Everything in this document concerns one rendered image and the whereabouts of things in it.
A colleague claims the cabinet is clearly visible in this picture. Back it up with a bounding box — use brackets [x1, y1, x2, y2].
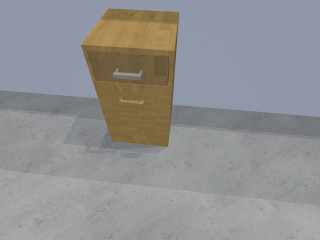
[81, 8, 179, 147]

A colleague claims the drawer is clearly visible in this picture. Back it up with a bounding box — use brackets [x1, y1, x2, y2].
[88, 50, 170, 86]

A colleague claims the handle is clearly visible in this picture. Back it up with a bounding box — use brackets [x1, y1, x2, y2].
[119, 99, 144, 107]
[113, 68, 143, 81]

